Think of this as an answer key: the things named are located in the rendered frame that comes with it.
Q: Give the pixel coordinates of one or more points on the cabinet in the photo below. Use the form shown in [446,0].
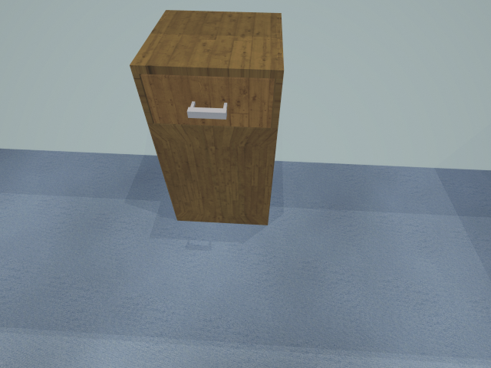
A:
[215,173]

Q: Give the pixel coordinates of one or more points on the drawer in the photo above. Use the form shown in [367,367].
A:
[249,100]

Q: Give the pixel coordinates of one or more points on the handle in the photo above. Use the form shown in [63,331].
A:
[207,113]

